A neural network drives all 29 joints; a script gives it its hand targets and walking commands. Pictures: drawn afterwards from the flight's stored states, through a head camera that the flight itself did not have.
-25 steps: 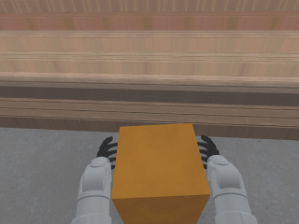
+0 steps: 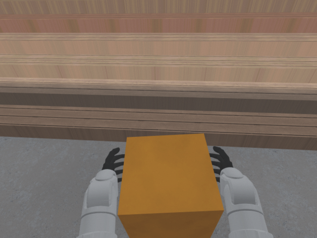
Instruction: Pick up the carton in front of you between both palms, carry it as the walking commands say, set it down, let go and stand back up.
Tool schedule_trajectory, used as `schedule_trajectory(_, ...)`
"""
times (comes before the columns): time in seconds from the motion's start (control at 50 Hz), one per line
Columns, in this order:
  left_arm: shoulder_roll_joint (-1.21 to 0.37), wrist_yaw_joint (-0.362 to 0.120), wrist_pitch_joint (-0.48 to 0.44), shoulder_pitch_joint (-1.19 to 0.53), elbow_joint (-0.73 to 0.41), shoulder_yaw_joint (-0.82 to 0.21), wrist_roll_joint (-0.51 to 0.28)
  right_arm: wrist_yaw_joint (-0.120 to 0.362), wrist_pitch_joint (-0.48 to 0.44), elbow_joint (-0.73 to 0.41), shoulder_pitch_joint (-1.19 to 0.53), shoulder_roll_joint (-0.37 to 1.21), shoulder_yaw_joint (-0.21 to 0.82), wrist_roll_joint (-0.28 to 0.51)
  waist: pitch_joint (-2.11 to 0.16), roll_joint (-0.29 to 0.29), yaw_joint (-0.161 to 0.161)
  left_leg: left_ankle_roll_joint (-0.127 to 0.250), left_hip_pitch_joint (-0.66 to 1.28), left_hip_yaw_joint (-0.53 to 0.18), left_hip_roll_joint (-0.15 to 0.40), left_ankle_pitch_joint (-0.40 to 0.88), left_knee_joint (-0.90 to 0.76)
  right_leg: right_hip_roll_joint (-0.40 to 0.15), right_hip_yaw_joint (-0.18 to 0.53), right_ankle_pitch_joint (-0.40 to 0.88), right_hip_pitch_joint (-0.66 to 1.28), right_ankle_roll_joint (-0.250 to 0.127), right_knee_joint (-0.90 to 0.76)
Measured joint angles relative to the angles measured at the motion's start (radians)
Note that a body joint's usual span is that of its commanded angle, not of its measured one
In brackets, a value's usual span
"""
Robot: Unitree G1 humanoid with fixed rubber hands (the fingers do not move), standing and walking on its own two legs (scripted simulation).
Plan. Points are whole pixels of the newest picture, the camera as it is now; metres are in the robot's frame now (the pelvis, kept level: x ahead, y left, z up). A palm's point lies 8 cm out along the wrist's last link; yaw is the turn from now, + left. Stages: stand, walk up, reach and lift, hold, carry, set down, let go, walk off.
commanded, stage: hold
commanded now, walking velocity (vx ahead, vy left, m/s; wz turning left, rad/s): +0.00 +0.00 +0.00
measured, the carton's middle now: (168, 191) +0.28 +0.00 -0.03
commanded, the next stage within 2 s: carry in 0.06 s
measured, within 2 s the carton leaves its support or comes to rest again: neither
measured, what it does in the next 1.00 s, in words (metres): walks ahead: left foot, then right foot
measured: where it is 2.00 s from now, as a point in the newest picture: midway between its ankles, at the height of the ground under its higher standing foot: (167, 162)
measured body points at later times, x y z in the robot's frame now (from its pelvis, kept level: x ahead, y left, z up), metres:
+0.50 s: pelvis +0.12 -0.01 -0.02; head +0.09 +0.00 +0.43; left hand +0.39 +0.14 +0.07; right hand +0.39 -0.16 +0.07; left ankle +0.04 +0.11 -0.72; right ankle +0.00 -0.13 -0.75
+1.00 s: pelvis +0.41 -0.04 -0.04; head +0.38 -0.04 +0.41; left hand +0.65 +0.11 +0.05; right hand +0.64 -0.19 +0.05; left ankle +0.18 +0.08 -0.73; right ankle +0.53 -0.11 -0.75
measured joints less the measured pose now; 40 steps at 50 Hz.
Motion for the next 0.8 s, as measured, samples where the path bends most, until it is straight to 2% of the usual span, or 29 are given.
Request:
schedule_trajectory(0.08, 0.001, 0.001, 0.005, 0.005, -0.008, -0.005, -0.003, -0.001, 0.006, -0.008, 0.004, -0.001, 0.005, 0.003, -0.029, 0.0, 0.003, -0.001, -0.046, 0.007, 0.001, -0.016, 0.035, 0.001, -0.002, -0.014, -0.048, 0.001, 0.035)
schedule_trajectory(0.16, 0.008, 0.013, 0.022, 0.035, -0.064, -0.033, -0.03, -0.013, 0.023, -0.065, 0.035, -0.007, 0.032, 0.028, -0.092, -0.001, 0.004, 0.003, -0.14, 0.054, 0.022, -0.145, 0.119, -0.018, -0.042, -0.135, -0.141, -0.005, 0.115)
schedule_trajectory(0.26, 0.015, 0.038, 0.076, 0.073, -0.227, -0.078, -0.085, -0.036, 0.078, -0.231, 0.074, -0.014, 0.069, 0.081, -0.138, -0.002, 0.001, -0.003, -0.214, 0.102, 0.047, -0.141, 0.19, -0.041, -0.083, -0.112, -0.212, 0.001, 0.177)
schedule_trajectory(0.36, 0.021, 0.056, 0.174, 0.119, -0.403, -0.099, -0.129, -0.058, 0.172, -0.385, 0.104, -0.017, 0.111, 0.124, -0.192, -0.012, 0.001, -0.01, -0.228, 0.135, 0.056, -0.197, 0.239, -0.061, -0.103, -0.196, -0.247, 0.009, 0.26)
schedule_trajectory(0.42, 0.023, 0.073, 0.23, 0.141, -0.48, -0.113, -0.151, -0.079, 0.234, -0.469, 0.127, -0.02, 0.132, 0.141, -0.207, 0.018, -0.001, -0.013, -0.23, 0.133, 0.081, -0.253, 0.279, -0.055, -0.148, -0.234, -0.229, 0.013, 0.255)
schedule_trajectory(0.46, 0.022, 0.082, 0.265, 0.146, -0.508, -0.139, -0.168, -0.091, 0.272, -0.54, 0.17, -0.023, 0.127, 0.159, -0.208, 0.026, -0.002, -0.011, -0.282, 0.155, 0.105, -0.195, 0.393, -0.046, -0.176, -0.251, -0.199, 0.004, 0.234)
schedule_trajectory(0.5, 0.024, 0.094, 0.3, 0.176, -0.544, -0.167, -0.182, -0.106, 0.309, -0.604, 0.224, -0.024, 0.127, 0.184, -0.207, -0.004, 0.006, -0.015, -0.344, 0.195, 0.095, -0.3, 0.5, -0.061, -0.183, -0.261, -0.159, 0.003, 0.191)
schedule_trajectory(0.52, 0.024, 0.101, 0.317, 0.2, -0.573, -0.177, -0.191, -0.114, 0.326, -0.633, 0.245, -0.024, 0.131, 0.197, -0.2, -0.018, 0.012, -0.013, -0.37, 0.218, 0.084, -0.35, 0.503, -0.07, -0.18, -0.258, -0.135, 0.008, 0.162)
schedule_trajectory(0.56, 0.024, 0.119, 0.344, 0.252, -0.651, -0.187, -0.209, -0.126, 0.348, -0.686, 0.278, -0.022, 0.145, 0.222, -0.175, -0.042, 0.025, -0.001, -0.389, 0.264, 0.057, -0.311, 0.378, -0.089, -0.166, -0.256, -0.088, 0.011, 0.112)
schedule_trajectory(0.6, 0.022, 0.136, 0.359, 0.302, -0.734, -0.18, -0.225, -0.133, 0.355, -0.72, 0.292, -0.019, 0.168, 0.243, -0.141, -0.055, 0.042, 0.027, -0.34, 0.311, 0.038, -0.114, 0.22, -0.11, -0.163, -0.275, -0.079, 0.013, 0.176)
schedule_trajectory(0.64, 0.018, 0.148, 0.369, 0.34, -0.773, -0.161, -0.249, -0.135, 0.352, -0.716, 0.305, -0.018, 0.192, 0.251, -0.134, -0.044, 0.035, 0.062, -0.295, 0.337, 0.043, -0.105, 0.218, -0.116, -0.176, -0.254, -0.168, 0.011, 0.421)
schedule_trajectory(0.68, 0.017, 0.159, 0.383, 0.348, -0.774, -0.16, -0.269, -0.147, 0.359, -0.73, 0.332, -0.016, 0.192, 0.255, -0.138, -0.015, 0.019, 0.073, -0.237, 0.332, 0.049, -0.15, 0.174, -0.094, -0.185, -0.258, -0.286, -0.004, 0.663)
schedule_trajectory(0.7, 0.017, 0.162, 0.387, 0.347, -0.769, -0.165, -0.276, -0.154, 0.364, -0.74, 0.346, -0.014, 0.187, 0.26, -0.143, -0.003, 0.009, 0.07, -0.205, 0.328, 0.05, -0.153, 0.137, -0.09, -0.197, -0.247, -0.339, -0.011, 0.725)
schedule_trajectory(0.74, 0.017, 0.165, 0.385, 0.345, -0.759, -0.173, -0.285, -0.164, 0.373, -0.761, 0.361, -0.012, 0.176, 0.271, -0.154, 0.015, -0.014, 0.049, -0.139, 0.315, 0.055, -0.136, 0.055, -0.09, -0.223, -0.207, -0.424, -0.018, 0.721)
schedule_trajectory(0.8, 0.017, 0.181, 0.37, 0.346, -0.753, -0.178, -0.282, -0.175, 0.377, -0.774, 0.361, -0.012, 0.169, 0.282, -0.162, 0.029, -0.043, 0.044, -0.041, 0.3, 0.065, -0.134, -0.045, -0.091, -0.25, -0.12, -0.515, -0.015, 0.57)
